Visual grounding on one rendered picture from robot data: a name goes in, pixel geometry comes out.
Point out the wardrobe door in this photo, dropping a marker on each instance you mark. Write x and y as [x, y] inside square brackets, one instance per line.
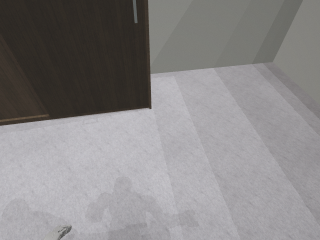
[80, 56]
[17, 96]

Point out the robot left hand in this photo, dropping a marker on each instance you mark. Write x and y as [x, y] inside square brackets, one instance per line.
[58, 232]

